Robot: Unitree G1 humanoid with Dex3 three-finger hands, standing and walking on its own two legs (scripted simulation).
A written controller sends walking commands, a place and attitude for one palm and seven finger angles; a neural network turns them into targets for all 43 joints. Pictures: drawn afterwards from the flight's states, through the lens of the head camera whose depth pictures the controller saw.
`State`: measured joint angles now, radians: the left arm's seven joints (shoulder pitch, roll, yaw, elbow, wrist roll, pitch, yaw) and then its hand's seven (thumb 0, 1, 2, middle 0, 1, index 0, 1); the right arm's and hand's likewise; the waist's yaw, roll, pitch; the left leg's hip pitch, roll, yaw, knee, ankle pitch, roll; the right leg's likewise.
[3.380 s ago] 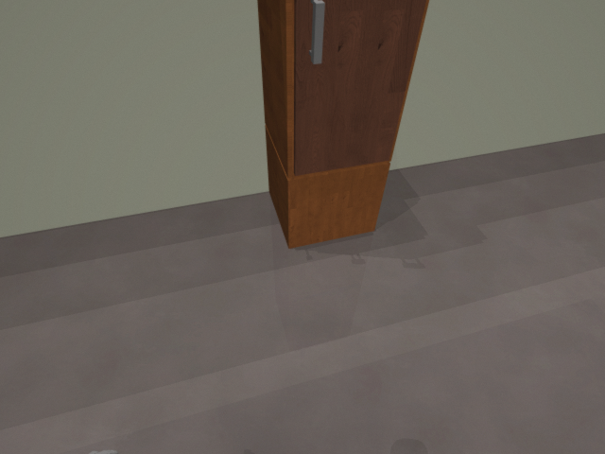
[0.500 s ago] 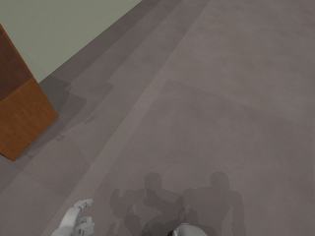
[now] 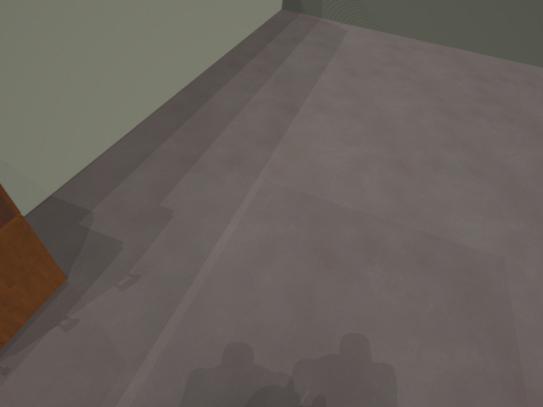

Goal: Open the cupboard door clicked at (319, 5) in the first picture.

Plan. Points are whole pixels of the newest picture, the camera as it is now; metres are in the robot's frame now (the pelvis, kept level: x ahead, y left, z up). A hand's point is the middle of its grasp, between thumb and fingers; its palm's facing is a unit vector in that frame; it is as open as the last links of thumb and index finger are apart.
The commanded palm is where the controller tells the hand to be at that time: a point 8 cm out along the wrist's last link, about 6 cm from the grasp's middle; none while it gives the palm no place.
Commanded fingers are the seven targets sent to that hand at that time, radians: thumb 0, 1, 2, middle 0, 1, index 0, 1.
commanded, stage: walk to a spot facing it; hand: left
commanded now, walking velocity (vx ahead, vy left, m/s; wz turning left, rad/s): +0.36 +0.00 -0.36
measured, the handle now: out of the picture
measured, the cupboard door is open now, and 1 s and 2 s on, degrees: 0 0 0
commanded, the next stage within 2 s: turn to face it in 0.34 s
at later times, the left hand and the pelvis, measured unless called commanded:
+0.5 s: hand (230, 303) +0.36 +0.10 -0.18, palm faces -0.17 -0.96 -0.21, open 7.3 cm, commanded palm none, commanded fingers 0.00 0.90 0.90 -0.20 -0.30 -0.20 -0.30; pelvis +0.22 -0.07 -0.02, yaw -10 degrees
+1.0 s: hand (211, 287) +0.40 +0.14 -0.19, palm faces +0.08 -0.98 -0.20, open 7.3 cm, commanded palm none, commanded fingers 0.00 0.90 0.90 -0.20 -0.30 -0.20 -0.30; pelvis +0.33 -0.05 -0.02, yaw +3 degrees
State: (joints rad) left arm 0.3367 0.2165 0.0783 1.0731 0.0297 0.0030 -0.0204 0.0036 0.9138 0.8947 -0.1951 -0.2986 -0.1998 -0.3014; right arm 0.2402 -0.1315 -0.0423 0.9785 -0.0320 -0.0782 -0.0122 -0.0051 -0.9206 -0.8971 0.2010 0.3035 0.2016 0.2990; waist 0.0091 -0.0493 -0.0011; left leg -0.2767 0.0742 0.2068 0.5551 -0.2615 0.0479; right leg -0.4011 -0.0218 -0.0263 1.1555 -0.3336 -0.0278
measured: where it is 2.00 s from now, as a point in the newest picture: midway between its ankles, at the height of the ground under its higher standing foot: (287, 391)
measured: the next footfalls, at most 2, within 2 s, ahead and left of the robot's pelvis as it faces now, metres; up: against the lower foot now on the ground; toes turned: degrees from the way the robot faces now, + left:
right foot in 0.42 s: +0.31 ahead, -0.16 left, +0.00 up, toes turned -19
left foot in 0.88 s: +0.44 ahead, +0.03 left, +0.00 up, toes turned +9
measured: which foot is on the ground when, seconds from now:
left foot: down 0.00-0.42, up 0.44-0.86, down 0.88-1.00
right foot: up 0.00-0.40, down 0.42-0.88, up 0.90-1.00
